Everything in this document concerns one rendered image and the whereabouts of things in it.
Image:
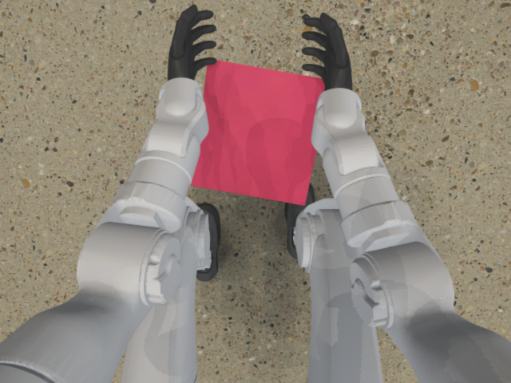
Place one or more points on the right robot forearm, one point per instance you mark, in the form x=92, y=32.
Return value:
x=373, y=215

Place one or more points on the robot right foot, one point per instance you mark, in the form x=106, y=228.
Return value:
x=291, y=213

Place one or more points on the right robot upper arm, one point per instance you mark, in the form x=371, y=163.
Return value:
x=406, y=291

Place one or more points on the robot right hand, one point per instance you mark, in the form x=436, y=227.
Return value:
x=337, y=70

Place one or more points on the robot left hand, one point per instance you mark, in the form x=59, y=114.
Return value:
x=182, y=52

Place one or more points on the left robot forearm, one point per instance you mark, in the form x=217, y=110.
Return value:
x=157, y=188

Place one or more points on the carton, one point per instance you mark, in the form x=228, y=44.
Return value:
x=259, y=138

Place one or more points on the robot left shin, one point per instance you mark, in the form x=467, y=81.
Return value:
x=205, y=263

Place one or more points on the left robot upper arm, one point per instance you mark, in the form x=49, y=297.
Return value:
x=124, y=271

